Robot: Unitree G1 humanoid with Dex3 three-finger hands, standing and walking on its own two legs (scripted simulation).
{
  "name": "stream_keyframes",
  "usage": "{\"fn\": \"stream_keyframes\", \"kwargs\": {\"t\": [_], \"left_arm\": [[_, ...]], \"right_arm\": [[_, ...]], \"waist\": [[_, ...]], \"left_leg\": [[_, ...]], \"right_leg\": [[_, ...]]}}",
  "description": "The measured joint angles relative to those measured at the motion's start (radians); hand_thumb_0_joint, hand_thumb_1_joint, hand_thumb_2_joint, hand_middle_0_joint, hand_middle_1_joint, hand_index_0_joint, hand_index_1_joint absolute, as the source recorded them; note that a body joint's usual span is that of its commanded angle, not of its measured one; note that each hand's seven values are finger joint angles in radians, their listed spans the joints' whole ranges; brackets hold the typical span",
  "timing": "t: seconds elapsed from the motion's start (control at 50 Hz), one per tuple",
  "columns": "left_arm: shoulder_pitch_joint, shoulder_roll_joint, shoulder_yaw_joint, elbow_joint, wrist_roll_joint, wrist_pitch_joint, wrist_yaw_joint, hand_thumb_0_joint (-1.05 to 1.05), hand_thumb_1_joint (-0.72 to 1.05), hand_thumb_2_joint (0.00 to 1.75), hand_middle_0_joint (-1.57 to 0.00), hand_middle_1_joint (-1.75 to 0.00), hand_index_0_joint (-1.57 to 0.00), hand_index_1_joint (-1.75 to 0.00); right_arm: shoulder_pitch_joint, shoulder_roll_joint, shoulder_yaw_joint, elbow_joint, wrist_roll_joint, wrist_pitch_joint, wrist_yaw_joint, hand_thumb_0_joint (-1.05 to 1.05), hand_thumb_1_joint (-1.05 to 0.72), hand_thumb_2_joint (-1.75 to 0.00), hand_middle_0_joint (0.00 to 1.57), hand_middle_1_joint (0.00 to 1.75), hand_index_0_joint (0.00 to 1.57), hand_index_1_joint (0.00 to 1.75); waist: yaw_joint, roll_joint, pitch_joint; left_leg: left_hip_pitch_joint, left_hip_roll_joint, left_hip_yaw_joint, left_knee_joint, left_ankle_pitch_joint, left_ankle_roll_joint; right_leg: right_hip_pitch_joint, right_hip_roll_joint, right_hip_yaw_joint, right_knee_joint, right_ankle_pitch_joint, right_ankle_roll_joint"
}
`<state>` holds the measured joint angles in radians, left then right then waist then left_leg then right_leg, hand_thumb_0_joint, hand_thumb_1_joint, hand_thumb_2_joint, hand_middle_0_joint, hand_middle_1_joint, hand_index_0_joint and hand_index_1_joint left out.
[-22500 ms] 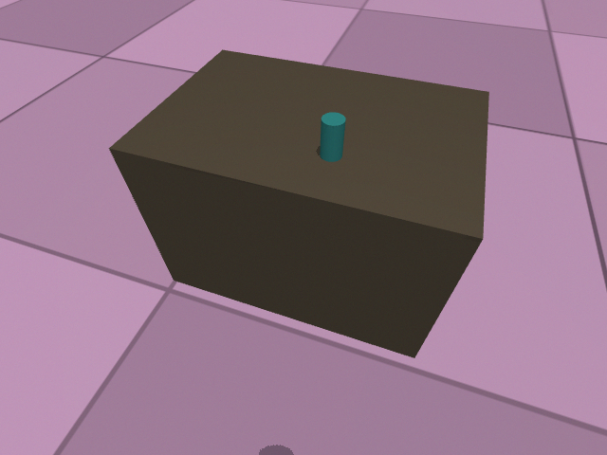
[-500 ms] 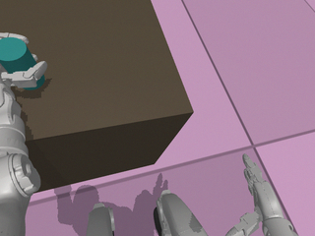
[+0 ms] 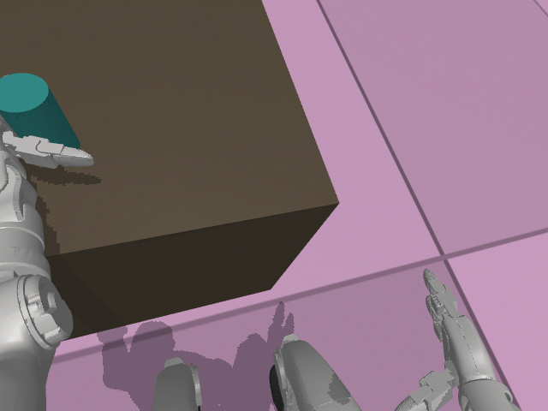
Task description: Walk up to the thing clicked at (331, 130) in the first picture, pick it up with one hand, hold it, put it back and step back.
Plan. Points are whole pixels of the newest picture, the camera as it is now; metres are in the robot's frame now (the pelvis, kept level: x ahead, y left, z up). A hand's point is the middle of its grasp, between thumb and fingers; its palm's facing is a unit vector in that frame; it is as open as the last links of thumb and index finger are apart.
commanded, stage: withdraw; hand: left
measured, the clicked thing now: (40, 123) +0.53 +0.24 +0.04
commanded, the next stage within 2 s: rise in 0.22 s
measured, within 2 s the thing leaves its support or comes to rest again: neither
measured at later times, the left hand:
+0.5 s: hand out of the picture +0.50 +0.34 +0.15, palm faces +0.39 -0.90 -0.20, open 17.6 cm
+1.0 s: hand out of the picture +0.35 +0.32 +0.12, palm faces +0.33 -0.87 -0.37, open 17.4 cm
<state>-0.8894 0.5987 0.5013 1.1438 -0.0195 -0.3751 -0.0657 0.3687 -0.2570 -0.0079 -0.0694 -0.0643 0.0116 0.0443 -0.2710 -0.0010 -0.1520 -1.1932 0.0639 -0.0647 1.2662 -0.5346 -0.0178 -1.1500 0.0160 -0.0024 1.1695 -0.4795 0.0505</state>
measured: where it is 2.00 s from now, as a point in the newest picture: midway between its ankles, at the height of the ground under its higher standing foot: outside the picture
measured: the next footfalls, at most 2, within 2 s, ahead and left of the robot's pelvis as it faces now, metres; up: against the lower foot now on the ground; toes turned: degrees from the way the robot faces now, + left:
none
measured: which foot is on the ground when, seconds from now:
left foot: down 0.00-1.00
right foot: down 0.00-1.00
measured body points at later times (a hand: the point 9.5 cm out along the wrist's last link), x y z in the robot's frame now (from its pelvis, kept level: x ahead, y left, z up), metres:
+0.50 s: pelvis +0.01 +0.00 +0.04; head +0.12 +0.03 +0.48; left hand +0.48 +0.39 +0.17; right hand +0.17 -0.26 +0.02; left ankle +0.02 +0.12 -0.63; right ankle +0.04 -0.15 -0.63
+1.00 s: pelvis +0.05 +0.01 +0.07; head +0.07 +0.02 +0.52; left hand +0.32 +0.36 +0.15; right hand +0.21 -0.25 +0.04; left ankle +0.02 +0.12 -0.63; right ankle +0.04 -0.15 -0.63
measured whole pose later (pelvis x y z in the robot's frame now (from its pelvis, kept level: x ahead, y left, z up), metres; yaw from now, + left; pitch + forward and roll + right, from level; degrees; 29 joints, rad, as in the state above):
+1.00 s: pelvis +0.05 +0.01 +0.07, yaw +1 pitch +11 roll -2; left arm 0.00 0.44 0.33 0.27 -0.04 0.06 0.01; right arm 0.43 -0.27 -0.08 0.14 0.08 0.11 0.02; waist -0.03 0.03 -0.17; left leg -0.61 0.04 0.00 0.88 -0.47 0.00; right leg -0.58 -0.02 0.03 0.81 -0.42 0.06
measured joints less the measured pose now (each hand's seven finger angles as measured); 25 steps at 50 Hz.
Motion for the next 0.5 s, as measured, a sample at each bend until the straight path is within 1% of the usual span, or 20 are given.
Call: {"fn": "stream_keyframes", "kwargs": {"t": [0.08, 0.16, 0.26, 0.32, 0.36, 0.38, 0.4, 0.42, 0.5], "left_arm": [[0.010, 0.010, 0.033, -0.044, 0.002, 0.010, 0.003, -0.02, -0.59, 0.08, -0.13, -0.12, -0.14, -0.12], [-0.004, 0.050, 0.056, -0.071, 0.009, 0.039, -0.007, -0.02, -0.60, 0.07, -0.08, -0.10, -0.09, -0.09], [-0.059, 0.122, 0.034, -0.024, 0.013, 0.102, -0.042, -0.02, -0.60, 0.05, -0.06, -0.07, -0.07, -0.07], [-0.085, 0.160, 0.025, 0.029, 0.002, 0.137, -0.073, -0.02, -0.61, 0.04, -0.05, -0.07, -0.07, -0.06], [-0.087, 0.173, 0.019, 0.051, -0.007, 0.153, -0.096, -0.02, -0.61, 0.03, -0.05, -0.06, -0.07, -0.05], [-0.083, 0.181, 0.011, 0.064, 0.014, 0.160, -0.096, -0.02, -0.61, 0.03, -0.05, -0.06, -0.07, -0.05], [-0.073, 0.189, 0.003, 0.075, 0.035, 0.177, -0.088, -0.02, -0.61, 0.03, -0.05, -0.06, -0.07, -0.05], [-0.060, 0.193, -0.001, 0.081, 0.048, 0.198, -0.075, -0.02, -0.61, 0.03, -0.05, -0.06, -0.07, -0.06], [-0.013, 0.200, 0.013, 0.084, 0.086, 0.268, -0.029, -0.02, -0.61, 0.03, -0.06, -0.07, -0.07, -0.07]], "right_arm": [[0.005, -0.005, -0.013, -0.001, 0.004, 0.013, -0.003, -0.01, 0.52, -0.06, 0.07, 0.06, 0.06, 0.05], [0.003, -0.004, -0.017, 0.019, 0.008, 0.029, -0.014, -0.01, 0.52, -0.06, 0.07, 0.06, 0.06, 0.05], [-0.010, -0.003, -0.010, 0.078, 0.019, 0.043, -0.025, -0.01, 0.51, -0.06, 0.07, 0.06, 0.06, 0.05], [-0.020, -0.004, -0.003, 0.110, 0.029, 0.044, -0.028, -0.01, 0.52, -0.06, 0.06, 0.06, 0.06, 0.05], [-0.021, -0.003, 0.001, 0.123, 0.036, 0.042, -0.030, -0.01, 0.52, -0.06, 0.06, 0.06, 0.06, 0.05], [-0.020, -0.004, 0.003, 0.124, 0.042, 0.047, -0.029, -0.01, 0.52, -0.06, 0.06, 0.06, 0.06, 0.05], [-0.018, -0.005, 0.005, 0.121, 0.047, 0.053, -0.027, -0.01, 0.53, -0.06, 0.06, 0.06, 0.06, 0.05], [-0.014, -0.006, 0.006, 0.118, 0.054, 0.061, -0.026, -0.01, 0.53, -0.06, 0.06, 0.06, 0.06, 0.05], [0.009, -0.016, 0.004, 0.108, 0.076, 0.088, -0.021, -0.01, 0.54, -0.06, 0.06, 0.06, 0.06, 0.05]], "waist": [[0.000, -0.007, 0.003], [0.001, -0.012, 0.001], [0.019, 0.001, -0.005], [0.037, 0.016, -0.007], [0.051, 0.023, -0.003], [0.057, 0.025, -0.001], [0.063, 0.028, 0.001], [0.069, 0.030, 0.004], [0.093, 0.025, 0.012]], "left_leg": [[0.022, 0.001, 0.003, -0.012, 0.001, -0.002], [0.060, 0.003, 0.004, -0.039, 0.008, -0.005], [0.117, 0.004, 0.004, -0.084, 0.021, -0.004], [0.147, 0.004, 0.007, -0.110, 0.028, -0.001], [0.169, 0.003, 0.012, -0.128, 0.034, 0.002], [0.181, 0.002, 0.015, -0.138, 0.037, 0.003], [0.195, 0.001, 0.019, -0.151, 0.040, 0.004], [0.211, 0.000, 0.023, -0.165, 0.044, 0.005], [0.276, -0.004, 0.036, -0.222, 0.061, 0.008]], "right_leg": [[0.019, 0.001, 0.002, -0.009, 0.000, -0.002], [0.056, 0.002, 0.002, -0.034, 0.007, -0.004], [0.116, 0.002, 0.000, -0.083, 0.022, -0.005], [0.147, 0.001, 0.001, -0.112, 0.031, -0.004], [0.168, -0.001, 0.005, -0.130, 0.037, -0.002], [0.179, -0.002, 0.008, -0.140, 0.040, -0.001], [0.192, -0.003, 0.011, -0.151, 0.043, 0.001], [0.205, -0.005, 0.015, -0.163, 0.047, 0.002], [0.266, -0.010, 0.024, -0.215, 0.063, 0.004]]}}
